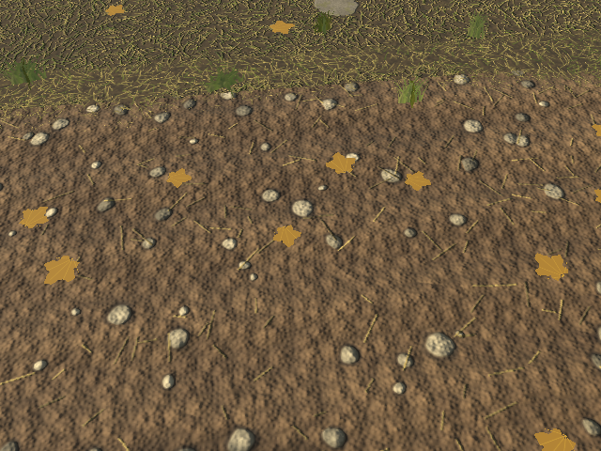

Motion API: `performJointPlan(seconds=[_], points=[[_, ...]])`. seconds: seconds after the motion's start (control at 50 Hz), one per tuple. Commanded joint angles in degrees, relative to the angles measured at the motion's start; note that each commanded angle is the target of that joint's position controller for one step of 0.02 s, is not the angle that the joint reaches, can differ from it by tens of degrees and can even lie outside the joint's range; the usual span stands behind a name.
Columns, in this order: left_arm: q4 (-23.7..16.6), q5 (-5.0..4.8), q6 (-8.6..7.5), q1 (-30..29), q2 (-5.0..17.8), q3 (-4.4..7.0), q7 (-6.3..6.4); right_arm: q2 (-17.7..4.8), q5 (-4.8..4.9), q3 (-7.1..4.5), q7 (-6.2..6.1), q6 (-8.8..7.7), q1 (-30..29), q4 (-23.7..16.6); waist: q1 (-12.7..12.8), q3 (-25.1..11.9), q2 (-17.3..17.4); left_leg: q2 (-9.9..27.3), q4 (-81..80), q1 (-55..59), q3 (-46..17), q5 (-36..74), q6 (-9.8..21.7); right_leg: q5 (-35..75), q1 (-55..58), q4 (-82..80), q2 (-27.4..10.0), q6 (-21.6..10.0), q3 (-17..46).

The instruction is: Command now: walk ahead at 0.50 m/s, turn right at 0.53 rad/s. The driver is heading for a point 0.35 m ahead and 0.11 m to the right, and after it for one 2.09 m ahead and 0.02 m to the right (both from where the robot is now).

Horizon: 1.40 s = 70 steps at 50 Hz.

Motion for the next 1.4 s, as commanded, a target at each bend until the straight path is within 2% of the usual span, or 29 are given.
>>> performJointPlan(seconds=[0.02, 0.06, 0.08, 0.1, 0.12, 0.14, 0.16, 0.2, 0.3, 0.44, 0.54, 0.56, 0.58, 0.6, 0.62, 0.66, 0.72, 0.82, 0.92, 0.98, 1.0, 1.02, 1.04, 1.06, 1.08, 1.1, 1.14, 1.28, 1.4], points=[[-6.0, -0.33, -0.63, -2.2, 5.9, 1.66, -1.07, -12.0, 0.66, -2.64, -0.80, 0.97, -0.4, -3.2, 3.6, 0.1, 7.1, 17.8, 9.5, 1.7, -2.5, 62.0, 7.0, -8.5, 4.2, -0.5, 5.0, -2.9, -5.4], [-2.7, -0.64, -0.48, 13.8, 12.1, 5.00, -0.30, -12.6, 0.98, -2.59, -0.97, 1.48, -2.5, -4.4, 12.4, -8.4, 6.5, 14.6, 32.1, -6.1, -1.1, 61.8, 3.9, -5.3, 27.5, -6.7, 9.0, -6.9, -4.4], [-1.4, -0.36, 0.07, 20.0, 17.8, 6.53, 1.13, -8.9, -0.75, -1.46, -0.74, 0.65, -1.2, -6.1, 12.1, -13.5, -4.2, 10.7, 51.2, -23.2, -1.5, 27.9, 1.4, -2.9, 44.6, -6.3, -2.6, -10.6, 13.7], [-3.2, 0.16, -0.56, 18.1, 20.4, 6.46, 0.89, -2.4, -0.25, 0.58, 0.42, -1.85, 2.4, -9.2, 6.3, -21.3, -13.3, -2.4, 69.2, -45.0, -13.0, -12.4, -1.1, -12.2, 60.3, -16.6, -15.0, -22.8, 48.9], [-3.1, 0.78, -0.88, 20.1, 15.3, 4.92, 0.67, -7.7, 2.07, -0.52, 1.31, -4.27, -5.8, -10.7, 10.4, -20.6, -5.1, 0.3, 71.0, -51.8, -22.1, -10.1, 0.9, -12.3, 61.0, -21.3, -14.0, -19.3, 47.5], [-3.2, 0.74, -1.39, 17.6, 12.3, 4.20, 0.82, -8.2, 3.20, -0.63, 1.64, -5.19, -8.8, -11.9, 9.5, -13.3, -3.5, 2.9, 67.8, -54.7, -21.5, -5.1, 2.5, -8.5, 54.7, -20.9, -12.1, -16.9, 37.9], [-4.3, 0.34, -1.81, 12.9, 10.3, 3.56, 0.73, -8.0, 2.19, -0.69, 1.21, -5.28, -8.7, -11.1, 6.3, -8.5, 2.4, 5.7, 62.5, -51.4, -21.2, -0.9, 2.6, -2.7, 44.9, -21.1, -9.3, -14.9, 30.6], [-6.3, 0.94, -2.03, 7.7, 7.7, 2.60, 1.12, -9.1, 0.47, -1.73, 0.83, -3.69, -7.0, -10.7, 2.4, -5.5, 1.7, 8.3, 55.6, -43.1, -21.4, 2.4, 1.5, 4.2, 32.4, -23.1, -6.0, -13.4, 23.6], [-6.5, 0.38, -2.08, 11.3, 11.7, 3.49, 3.08, -6.5, -0.94, -1.28, 0.35, -1.56, -13.1, -14.0, 2.9, -2.1, 0.1, 6.9, 38.7, -42.9, -18.9, 12.4, -2.8, 9.5, 24.4, -25.4, -2.5, -12.5, 17.4], [-5.8, -0.22, -0.90, 16.7, 11.4, 3.47, 3.61, -6.4, 0.44, -0.56, 1.88, -2.73, -23.9, -18.2, 7.5, -1.2, -4.2, 1.4, 16.3, -36.8, -19.0, 25.9, -1.8, -1.1, 26.1, -20.7, -1.3, -8.1, 19.6], [-6.1, 0.66, -0.28, 16.5, 9.7, 2.77, 4.10, -10.0, -0.19, -1.89, 2.90, -4.35, -13.9, -15.8, 2.4, -4.7, -6.9, 0.5, 11.3, -25.3, -16.8, 19.8, 3.2, 10.1, 33.0, -9.1, -2.3, -5.4, 21.6], [-6.9, 1.15, -0.47, 15.9, 7.7, 1.86, 3.80, -12.1, -1.14, -2.55, 2.71, -4.54, -6.5, -14.6, -0.9, -11.0, -4.8, 5.5, 13.8, -13.3, -21.2, 20.7, 6.8, 10.8, 29.3, 2.4, 0.6, -3.6, 18.4], [-7.3, 0.84, -1.10, 23.0, 5.0, 1.02, 3.80, -16.7, -1.81, -3.79, 2.61, -4.22, 1.9, -13.2, -0.2, -20.0, 7.7, 16.5, 13.9, 7.4, -41.3, 17.2, 15.6, -2.3, 12.8, 22.5, 7.8, 0.7, 12.6], [-6.8, -0.16, -1.74, 26.1, 5.6, 0.61, 3.64, -15.9, 0.03, -3.91, 3.33, -3.48, 5.5, -10.6, -0.1, -21.4, 20.8, 22.8, 4.3, 14.2, -62.6, 2.7, 21.0, -30.9, -1.6, 34.8, 11.0, 2.8, 10.7], [-7.6, -0.64, -2.18, 20.7, 10.3, 1.44, 3.38, -11.5, 1.50, -2.51, 3.45, -3.13, 2.1, -11.9, -0.9, -12.7, 13.2, 21.2, 2.3, 9.3, -60.9, -7.3, 18.6, -28.8, -8.4, 39.0, 6.9, 2.3, 12.3], [-10.5, 0.96, -2.92, 9.6, 10.3, 1.35, 3.27, -8.9, 0.30, -1.38, 3.40, -1.97, -4.1, -13.7, -0.2, -2.2, 3.6, 15.9, 0.7, -6.6, -47.4, 0.4, 15.7, -20.8, -7.9, 34.3, 2.9, 1.7, 8.6], [-11.2, 2.04, -3.19, 10.6, 8.0, 1.35, 3.37, -7.7, 0.10, -0.75, 3.11, -1.79, -5.0, -14.1, 3.1, -2.5, 6.4, 11.0, -1.0, -14.4, -39.6, 15.1, 14.9, -17.5, -0.2, 22.9, 0.5, 2.6, 7.4], [-13.7, 1.80, -3.32, 2.8, 4.9, -0.17, 3.21, -11.6, 1.34, -2.10, 1.38, -0.88, -1.7, -13.6, 1.4, -2.5, 6.5, 8.4, -2.0, -20.2, -32.5, 20.7, 14.1, -5.8, 6.7, 2.7, 2.9, 5.6, 4.8], [-15.8, 0.55, -4.14, -4.0, 6.7, 0.26, 2.38, -11.3, 1.80, -2.13, 0.90, 0.65, 3.5, -13.0, -0.9, -1.8, 7.3, 8.7, 1.7, -18.9, -35.7, 15.7, 12.3, 0.1, 12.3, -8.0, 5.8, 6.2, 5.8], [-15.4, 0.38, -4.86, -0.7, 8.5, 1.38, 2.29, -10.9, 1.77, -2.13, 0.62, 1.32, 2.9, -13.8, 2.4, -2.8, 8.2, 8.0, 6.8, -18.6, -38.8, 12.9, 10.1, -2.1, 20.9, -13.6, 5.9, 4.3, 5.6], [-14.5, 0.74, -4.98, 3.7, 9.9, 2.12, 2.64, -9.4, 1.53, -1.71, 0.61, 1.26, 2.2, -14.4, 4.7, -4.8, 8.1, 5.9, 11.5, -21.0, -37.8, 13.6, 8.5, -2.9, 28.2, -14.5, 4.0, 2.8, 6.3], [-13.6, 1.70, -5.04, 12.1, 13.0, 3.08, 3.24, -6.3, 0.91, -0.65, 0.78, 0.85, 0.5, -16.0, 8.9, -10.7, 3.9, 2.8, 25.0, -27.3, -33.5, 10.4, 6.1, -5.1, 40.4, -13.7, -4.5, -0.8, 13.7], [-12.2, 2.39, -3.96, 18.1, 18.1, 4.40, 3.47, -2.4, 1.61, 0.61, 0.71, -0.04, 6.2, -17.9, 7.8, -17.8, -12.2, -3.8, 42.0, -44.2, -24.6, -6.7, 2.9, -11.6, 56.8, -16.2, -17.7, -9.3, 33.8], [-11.1, 1.58, -3.48, 19.5, 15.1, 3.99, 3.09, -7.0, 2.38, -0.11, 0.62, -0.23, 6.6, -17.9, 8.0, -16.0, -14.4, -0.3, 52.7, -53.4, -23.7, -12.9, 2.0, -22.5, 56.1, -19.3, -20.8, -11.6, 44.5], [-11.4, 1.27, -3.42, 17.7, 11.3, 2.89, 3.10, -10.3, 2.29, -1.09, 0.67, 0.13, 2.8, -17.9, 8.7, -9.4, -8.3, 2.1, 57.3, -55.9, -24.5, -8.1, 1.8, -23.9, 50.6, -20.2, -18.1, -9.8, 37.9], [-11.7, 1.48, -3.25, 14.9, 9.5, 2.19, 3.03, -10.1, 1.77, -1.23, 0.76, 0.61, 0.3, -18.2, 7.8, -5.6, -4.8, 3.6, 57.9, -54.8, -23.2, -3.8, 1.4, -19.3, 44.6, -21.2, -15.2, -8.0, 30.5], [-11.2, 1.96, -3.16, 10.3, 7.3, 1.35, 2.76, -8.6, 1.36, -1.44, 1.29, 1.39, -1.8, -19.2, 5.0, -0.8, -5.2, 6.3, 54.7, -51.7, -22.9, 1.3, 1.0, -10.8, 35.1, -24.7, -11.4, -6.7, 21.1], [-8.2, 1.73, -3.74, 9.7, 11.2, 2.84, 3.05, -5.0, 1.15, -0.16, 2.85, 2.34, -7.8, -22.4, 4.3, 0.2, -2.6, 7.6, 39.7, -48.0, -20.2, 15.8, -0.7, 4.1, 31.0, -28.8, -9.6, -6.5, 4.0], [-5.7, 0.15, -2.54, 13.3, 14.7, 3.79, 3.20, -5.7, 1.44, 0.03, 4.66, 2.17, -17.3, -26.2, 7.1, 2.5, -2.3, 5.6, 25.4, -43.9, -15.7, 18.7, 2.5, 5.7, 36.3, -26.9, -11.1, -3.5, -2.9]])
Velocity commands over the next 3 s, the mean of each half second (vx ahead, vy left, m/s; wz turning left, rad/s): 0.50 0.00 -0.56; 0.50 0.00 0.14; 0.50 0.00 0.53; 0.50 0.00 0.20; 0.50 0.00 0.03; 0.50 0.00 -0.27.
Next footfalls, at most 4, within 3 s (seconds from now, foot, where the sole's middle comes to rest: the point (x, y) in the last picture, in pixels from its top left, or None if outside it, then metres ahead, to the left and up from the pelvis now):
0.06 right None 0.21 -0.11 -0.77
0.56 left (293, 422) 0.54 0.03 -0.77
1.02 right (407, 353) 0.68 -0.25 -0.77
1.50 left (283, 265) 0.96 0.04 -0.77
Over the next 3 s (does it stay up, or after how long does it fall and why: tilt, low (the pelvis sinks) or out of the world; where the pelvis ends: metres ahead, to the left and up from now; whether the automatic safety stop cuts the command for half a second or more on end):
stays up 1.61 0.09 0.01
